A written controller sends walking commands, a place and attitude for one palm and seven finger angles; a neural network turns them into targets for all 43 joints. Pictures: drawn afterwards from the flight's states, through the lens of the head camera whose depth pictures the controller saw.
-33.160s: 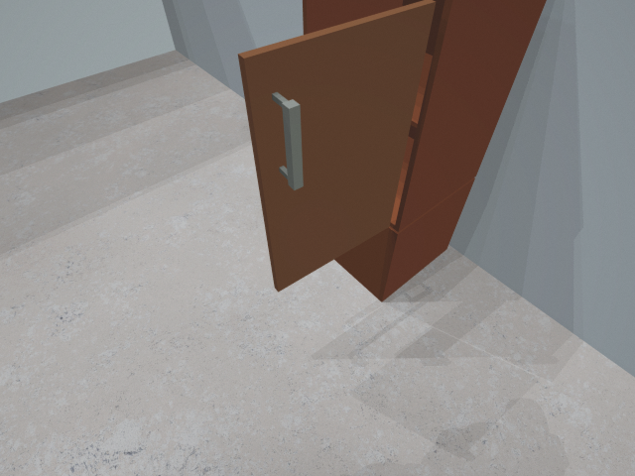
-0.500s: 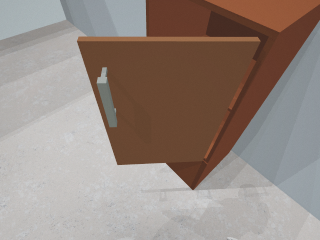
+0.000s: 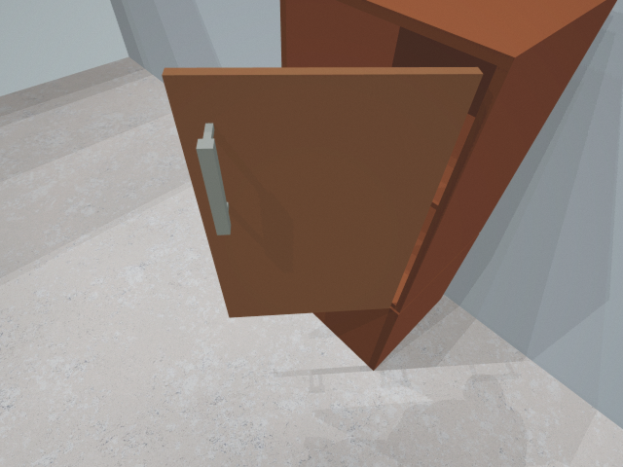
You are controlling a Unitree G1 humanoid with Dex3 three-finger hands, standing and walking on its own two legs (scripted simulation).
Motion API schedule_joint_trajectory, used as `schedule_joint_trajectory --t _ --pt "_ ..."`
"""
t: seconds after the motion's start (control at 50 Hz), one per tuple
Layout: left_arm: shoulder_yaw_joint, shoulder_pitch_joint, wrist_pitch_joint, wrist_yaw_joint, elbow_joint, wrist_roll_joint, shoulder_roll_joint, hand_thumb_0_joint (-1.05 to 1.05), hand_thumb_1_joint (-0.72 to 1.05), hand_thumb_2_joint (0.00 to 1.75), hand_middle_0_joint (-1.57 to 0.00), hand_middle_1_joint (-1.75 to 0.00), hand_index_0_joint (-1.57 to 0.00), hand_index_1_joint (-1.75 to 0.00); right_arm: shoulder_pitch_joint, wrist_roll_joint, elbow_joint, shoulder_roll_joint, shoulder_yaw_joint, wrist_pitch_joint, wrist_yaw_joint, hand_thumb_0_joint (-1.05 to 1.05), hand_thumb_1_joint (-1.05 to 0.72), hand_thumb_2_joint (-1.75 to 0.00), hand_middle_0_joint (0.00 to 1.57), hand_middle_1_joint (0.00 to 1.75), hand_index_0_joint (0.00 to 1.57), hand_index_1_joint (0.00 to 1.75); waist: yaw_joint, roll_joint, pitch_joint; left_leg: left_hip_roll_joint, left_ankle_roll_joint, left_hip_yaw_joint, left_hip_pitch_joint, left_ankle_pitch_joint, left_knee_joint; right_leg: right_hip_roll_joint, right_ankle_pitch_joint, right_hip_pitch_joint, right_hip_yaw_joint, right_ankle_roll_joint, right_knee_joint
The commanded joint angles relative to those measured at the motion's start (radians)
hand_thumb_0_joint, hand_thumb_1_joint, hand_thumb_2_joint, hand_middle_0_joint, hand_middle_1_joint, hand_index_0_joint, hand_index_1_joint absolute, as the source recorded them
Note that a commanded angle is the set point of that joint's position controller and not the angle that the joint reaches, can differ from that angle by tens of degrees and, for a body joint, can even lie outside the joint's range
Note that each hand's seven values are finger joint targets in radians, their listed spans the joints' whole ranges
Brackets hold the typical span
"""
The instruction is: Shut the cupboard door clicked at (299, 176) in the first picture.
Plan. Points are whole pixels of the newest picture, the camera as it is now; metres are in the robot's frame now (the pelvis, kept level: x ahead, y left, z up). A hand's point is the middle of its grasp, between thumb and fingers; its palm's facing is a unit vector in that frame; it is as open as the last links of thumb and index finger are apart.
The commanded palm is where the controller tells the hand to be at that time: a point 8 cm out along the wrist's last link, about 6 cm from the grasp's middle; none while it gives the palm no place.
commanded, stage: come to a stop and stand still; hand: left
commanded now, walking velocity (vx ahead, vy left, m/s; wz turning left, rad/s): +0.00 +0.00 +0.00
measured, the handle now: (216, 182) +0.45 +0.17 +0.11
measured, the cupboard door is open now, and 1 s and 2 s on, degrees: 51 51 51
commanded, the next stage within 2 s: look again from close up in 0.38 s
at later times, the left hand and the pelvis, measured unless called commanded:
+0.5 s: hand out of the picture -0.02 +0.22 -0.16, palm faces -0.02 -0.97 -0.24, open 7.4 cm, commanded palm none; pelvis -0.01 +0.03 +0.01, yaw -1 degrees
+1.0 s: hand out of the picture +0.09 +0.18 -0.16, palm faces -0.02 -0.97 -0.25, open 7.4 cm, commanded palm none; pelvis +0.02 -0.01 +0.01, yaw +0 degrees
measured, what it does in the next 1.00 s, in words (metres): stands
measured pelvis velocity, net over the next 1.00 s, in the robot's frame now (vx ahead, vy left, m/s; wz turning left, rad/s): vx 0.02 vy -0.01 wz -0.01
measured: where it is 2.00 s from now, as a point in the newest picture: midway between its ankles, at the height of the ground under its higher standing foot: outside the picture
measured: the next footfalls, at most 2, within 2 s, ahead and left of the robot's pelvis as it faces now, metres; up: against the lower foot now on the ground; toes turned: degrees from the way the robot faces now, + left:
none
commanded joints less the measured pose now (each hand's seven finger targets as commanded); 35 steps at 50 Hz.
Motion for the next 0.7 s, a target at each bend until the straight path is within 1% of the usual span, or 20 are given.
schedule_joint_trajectory --t 0.0,0.02,0.04,0.06,0.08,0.1,0.12,0.16,0.2,0.24,0.26,0.32,0.36,0.4,0.46,0.48,0.54,0.58,0.6,0.68 --pt "0.018 0.012 0.005 -0.005 -0.080 0.005 0.124 0.00 0.90 0.90 -0.20 -0.30 -0.20 -0.30 0.027 -0.001 -0.101 -0.089 0.005 -0.044 0.004 0.00 -0.90 -0.90 0.20 0.30 0.20 0.30 0.004 0.203 0.010 0.142 0.032 -0.141 -0.119 0.260 -0.183 -0.015 0.033 0.014 0.006 -0.061 -0.020" --pt "0.014 0.016 0.009 -0.009 -0.085 0.009 0.116 0.00 0.90 0.90 -0.20 -0.30 -0.20 -0.30 0.027 -0.004 -0.105 -0.101 0.005 -0.048 0.004 0.00 -0.90 -0.90 0.20 0.30 0.20 0.30 0.011 0.205 0.048 0.156 0.049 -0.165 -0.167 0.246 -0.217 0.005 -0.034 0.023 -0.021 -0.053 -0.012" --pt "0.012 0.028 0.014 -0.012 -0.079 0.009 0.112 0.00 0.90 0.90 -0.20 -0.30 -0.20 -0.30 0.017 -0.004 -0.112 -0.113 0.006 -0.049 0.005 0.00 -0.90 -0.90 0.20 0.30 0.20 0.30 0.020 0.167 0.058 0.157 0.055 -0.178 -0.189 0.140 -0.243 0.010 -0.054 0.027 -0.023 -0.050 -0.009" --pt "0.009 0.038 0.016 -0.016 -0.074 0.008 0.106 0.00 0.90 0.90 -0.20 -0.30 -0.20 -0.30 0.009 -0.003 -0.117 -0.118 0.006 -0.048 0.005 0.00 -0.90 -0.90 0.20 0.30 0.20 0.30 0.022 0.139 0.066 0.148 0.055 -0.183 -0.208 0.009 -0.269 0.008 -0.045 0.027 -0.015 -0.052 -0.016" --pt "0.007 0.042 0.017 -0.020 -0.071 0.008 0.105 0.00 0.90 0.90 -0.20 -0.30 -0.20 -0.30 0.009 -0.004 -0.118 -0.120 0.006 -0.048 0.005 0.00 -0.90 -0.90 0.20 0.30 0.20 0.30 0.021 0.122 0.072 0.137 0.052 -0.187 -0.219 -0.084 -0.289 0.005 -0.033 0.025 -0.009 -0.053 -0.025" --pt "0.005 0.047 0.016 -0.022 -0.070 0.007 0.103 0.00 0.90 0.90 -0.20 -0.30 -0.20 -0.30 0.015 -0.004 -0.116 -0.116 0.007 -0.048 0.006 0.00 -0.90 -0.90 0.20 0.30 0.20 0.30 0.022 0.087 0.072 0.132 0.051 -0.193 -0.215 -0.126 -0.301 0.002 -0.024 0.020 -0.003 -0.055 -0.033" --pt "0.003 0.049 0.014 -0.024 -0.070 0.008 0.100 0.00 0.90 0.90 -0.20 -0.30 -0.20 -0.30 0.018 -0.005 -0.113 -0.110 0.007 -0.047 0.006 0.00 -0.90 -0.90 0.20 0.30 0.20 0.30 0.022 0.081 0.086 0.126 0.052 -0.188 -0.221 -0.151 -0.311 0.001 -0.019 0.017 0.000 -0.058 -0.042" --pt "0.003 0.059 0.013 -0.025 -0.067 0.008 0.099 0.00 0.90 0.90 -0.20 -0.30 -0.20 -0.30 0.029 -0.005 -0.105 -0.111 0.005 -0.048 0.007 0.00 -0.90 -0.90 0.20 0.30 0.20 0.30 0.019 0.061 0.064 0.126 0.051 -0.197 -0.201 -0.183 -0.325 -0.001 -0.016 0.008 0.011 -0.057 -0.044" --pt "0.002 0.068 0.008 -0.025 -0.060 0.008 0.095 0.00 0.90 0.90 -0.20 -0.30 -0.20 -0.30 0.033 -0.005 -0.094 -0.116 0.005 -0.049 0.008 0.00 -0.90 -0.90 0.20 0.30 0.20 0.30 0.017 0.031 0.044 0.123 0.051 -0.191 -0.168 -0.171 -0.320 -0.005 -0.010 -0.001 0.024 -0.055 -0.060" --pt "0.001 0.074 0.002 -0.025 -0.056 0.007 0.097 0.00 0.90 0.90 -0.20 -0.30 -0.20 -0.30 0.040 -0.005 -0.081 -0.114 0.008 -0.052 0.007 0.00 -0.90 -0.90 0.20 0.30 0.20 0.30 0.016 0.041 0.024 0.117 0.052 -0.185 -0.141 -0.145 -0.318 -0.010 0.000 0.000 0.037 -0.059 -0.074" --pt "0.002 0.075 -0.001 -0.025 -0.053 0.007 0.102 0.00 0.90 0.90 -0.20 -0.30 -0.20 -0.30 0.041 -0.004 -0.076 -0.116 0.007 -0.053 0.008 0.00 -0.90 -0.90 0.20 0.30 0.20 0.30 0.015 0.034 0.014 0.114 0.051 -0.180 -0.126 -0.127 -0.311 -0.015 0.007 -0.002 0.046 -0.059 -0.082" --pt "0.001 0.074 -0.009 -0.026 -0.036 0.006 0.106 0.00 0.90 0.90 -0.20 -0.30 -0.20 -0.30 0.053 -0.002 -0.053 -0.111 0.011 -0.060 0.006 0.00 -0.90 -0.90 0.20 0.30 0.20 0.30 0.008 0.037 0.004 0.109 0.050 -0.164 -0.087 -0.047 -0.302 -0.025 0.048 0.001 0.055 -0.062 -0.100" --pt "0.000 0.082 -0.013 -0.025 -0.022 0.004 0.110 0.00 0.90 0.90 -0.20 -0.30 -0.20 -0.30 0.050 0.000 -0.036 -0.113 0.013 -0.063 0.005 0.00 -0.90 -0.90 0.20 0.30 0.20 0.30 0.009 0.030 -0.001 0.107 0.046 -0.147 -0.069 -0.007 -0.289 -0.033 0.070 0.004 0.066 -0.060 -0.112" --pt "-0.001 0.084 -0.016 -0.025 -0.006 0.002 0.115 0.00 0.90 0.90 -0.20 -0.30 -0.20 -0.30 0.053 0.002 -0.020 -0.113 0.015 -0.066 0.004 0.00 -0.90 -0.90 0.20 0.30 0.20 0.30 0.008 0.025 -0.006 0.104 0.044 -0.135 -0.050 0.036 -0.278 -0.042 0.093 0.011 0.069 -0.058 -0.122" --pt "-0.002 0.085 -0.019 -0.025 0.012 0.001 0.121 0.00 0.90 0.90 -0.20 -0.30 -0.20 -0.30 0.049 0.004 -0.001 -0.112 0.017 -0.069 0.001 0.00 -0.90 -0.90 0.20 0.30 0.20 0.30 0.006 0.038 -0.017 0.100 0.042 -0.117 -0.023 0.111 -0.258 -0.047 0.132 0.022 0.072 -0.055 -0.128" --pt "-0.003 0.084 -0.020 -0.024 0.018 0.000 0.122 0.00 0.90 0.90 -0.20 -0.30 -0.20 -0.30 0.050 0.004 0.007 -0.111 0.017 -0.070 0.000 0.00 -0.90 -0.90 0.20 0.30 0.20 0.30 0.004 0.021 -0.023 0.099 0.041 -0.114 -0.011 0.143 -0.250 -0.048 0.149 0.026 0.072 -0.053 -0.127" --pt "-0.002 0.075 -0.022 -0.022 0.027 0.000 0.126 0.00 0.90 0.90 -0.20 -0.30 -0.20 -0.30 0.046 0.005 0.024 -0.110 0.019 -0.072 -0.003 0.00 -0.90 -0.90 0.20 0.30 0.20 0.30 0.003 0.027 -0.026 0.098 0.037 -0.095 0.008 0.222 -0.229 -0.055 0.196 0.036 0.072 -0.050 -0.127" --pt "-0.001 0.070 -0.024 -0.022 0.036 -0.002 0.129 0.00 0.90 0.90 -0.20 -0.30 -0.20 -0.30 0.043 0.005 0.033 -0.109 0.019 -0.073 -0.004 0.00 -0.90 -0.90 0.20 0.30 0.20 0.30 0.001 0.018 -0.052 0.098 0.033 -0.086 0.037 0.269 -0.211 -0.058 0.236 0.048 0.077 -0.051 -0.125" --pt "-0.002 0.066 -0.024 -0.022 0.039 -0.003 0.129 0.00 0.90 0.90 -0.20 -0.30 -0.20 -0.30 0.043 0.005 0.040 -0.108 0.021 -0.074 -0.005 0.00 -0.90 -0.90 0.20 0.30 0.20 0.30 0.002 0.028 -0.057 0.099 0.032 -0.083 0.040 0.283 -0.209 -0.061 0.245 0.055 0.075 -0.051 -0.126" --pt "0.000 0.049 -0.028 -0.020 0.045 -0.003 0.137 0.00 0.90 0.90 -0.20 -0.30 -0.20 -0.30 0.030 0.004 0.054 -0.107 0.021 -0.073 -0.007 0.00 -0.90 -0.90 0.20 0.30 0.20 0.30 0.002 0.017 -0.070 0.100 0.025 -0.074 0.061 0.328 -0.191 -0.066 0.307 0.069 0.078 -0.055 -0.122"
